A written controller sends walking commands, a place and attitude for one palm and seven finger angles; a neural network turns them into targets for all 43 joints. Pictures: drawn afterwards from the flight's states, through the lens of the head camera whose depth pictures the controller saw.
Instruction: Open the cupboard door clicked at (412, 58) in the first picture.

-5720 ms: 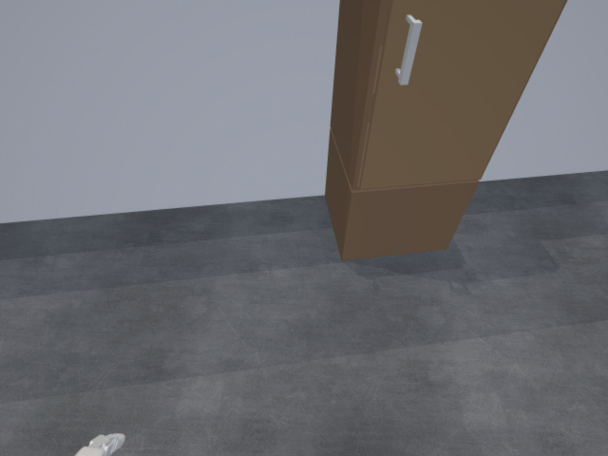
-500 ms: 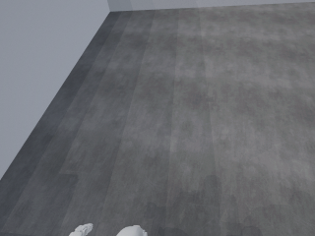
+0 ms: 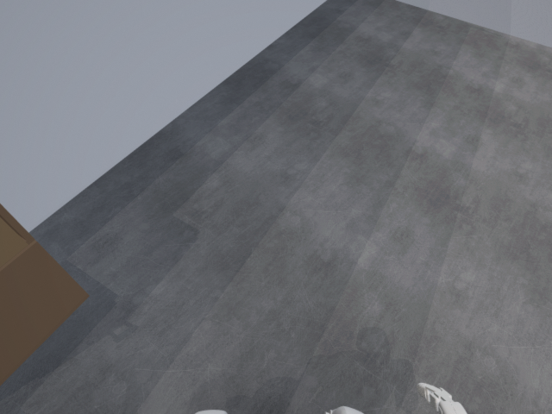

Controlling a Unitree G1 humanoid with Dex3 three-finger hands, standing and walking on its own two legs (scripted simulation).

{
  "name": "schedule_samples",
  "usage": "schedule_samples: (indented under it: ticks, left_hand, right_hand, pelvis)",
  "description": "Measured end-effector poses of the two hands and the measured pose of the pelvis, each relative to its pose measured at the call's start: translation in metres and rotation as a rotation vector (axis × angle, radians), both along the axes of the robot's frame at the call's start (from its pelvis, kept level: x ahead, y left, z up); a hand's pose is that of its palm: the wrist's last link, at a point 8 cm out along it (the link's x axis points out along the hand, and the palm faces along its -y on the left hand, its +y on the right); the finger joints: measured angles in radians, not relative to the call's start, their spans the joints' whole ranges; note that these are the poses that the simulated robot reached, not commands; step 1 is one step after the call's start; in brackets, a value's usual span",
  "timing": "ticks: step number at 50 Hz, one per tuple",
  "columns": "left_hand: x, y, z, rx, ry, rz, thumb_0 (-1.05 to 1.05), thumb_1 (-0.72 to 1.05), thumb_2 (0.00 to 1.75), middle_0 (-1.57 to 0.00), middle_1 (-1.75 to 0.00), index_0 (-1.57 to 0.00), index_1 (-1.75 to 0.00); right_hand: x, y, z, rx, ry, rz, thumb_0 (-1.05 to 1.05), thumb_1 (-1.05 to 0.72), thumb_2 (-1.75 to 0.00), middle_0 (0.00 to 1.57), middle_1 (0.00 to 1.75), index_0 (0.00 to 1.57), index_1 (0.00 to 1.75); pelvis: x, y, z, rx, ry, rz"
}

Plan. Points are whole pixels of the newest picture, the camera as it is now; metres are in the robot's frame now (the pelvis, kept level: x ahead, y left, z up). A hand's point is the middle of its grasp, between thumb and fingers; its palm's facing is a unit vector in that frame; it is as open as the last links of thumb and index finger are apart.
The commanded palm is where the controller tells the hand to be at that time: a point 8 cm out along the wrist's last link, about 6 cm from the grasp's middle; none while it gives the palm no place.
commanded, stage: turn to face it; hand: left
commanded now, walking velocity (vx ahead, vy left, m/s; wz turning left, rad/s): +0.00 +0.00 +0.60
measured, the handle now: out of the picture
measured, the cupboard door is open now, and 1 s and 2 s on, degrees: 0 0 0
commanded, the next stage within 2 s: take the last steps up to it in 1.74 s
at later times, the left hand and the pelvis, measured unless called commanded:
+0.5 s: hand out of the picture +0.07 +0.17 -0.12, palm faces +0.26 -0.92 -0.30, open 7.4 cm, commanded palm none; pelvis -0.01 -0.05 +0.01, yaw +17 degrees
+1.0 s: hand out of the picture -0.14 +0.19 -0.18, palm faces +0.61 -0.75 -0.26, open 7.4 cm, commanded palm none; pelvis -0.04 -0.01 +0.00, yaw +36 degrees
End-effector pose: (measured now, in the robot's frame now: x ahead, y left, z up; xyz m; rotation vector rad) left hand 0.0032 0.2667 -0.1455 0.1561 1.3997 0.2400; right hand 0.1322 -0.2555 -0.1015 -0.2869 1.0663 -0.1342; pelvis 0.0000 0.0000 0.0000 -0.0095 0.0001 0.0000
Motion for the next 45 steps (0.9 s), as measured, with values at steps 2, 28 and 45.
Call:
schedule_samples:
  ticks: [2,28,45]
  left_hand:
    - [0.004,0.005,0.006,-0.001,-0.025,0.016,0.01,0.91,0.89,-0.2,-0.3,-0.2,-0.3]
    - [0.025,-0.061,0.062,0.112,-0.298,0.147,0.0,0.9,0.89,-0.2,-0.3,-0.2,-0.3]
    - [-0.154,-0.058,0.001,0.028,-0.071,0.523,0.01,0.9,0.89,-0.2,-0.3,-0.2,-0.3]
  right_hand:
    - [-0.002,0.008,0.004,-0.002,0.012,0.013,0.01,-0.91,-0.9,0.2,0.3,0.2,0.3]
    - [-0.036,-0.039,-0.039,0.09,0.253,0.138,0.01,-0.91,-0.9,0.2,0.3,0.2,0.3]
    - [0.068,0.061,-0.017,-0.014,0.083,0.516,0.01,-0.91,-0.9,0.2,0.3,0.2,0.3]
  pelvis:
    - [0.0,0.003,0.005,-0.013,0.002,0.025]
    - [-0.006,-0.053,0.014,0.059,-0.004,0.343]
    - [-0.03,-0.023,-0.007,0.019,-0.003,0.578]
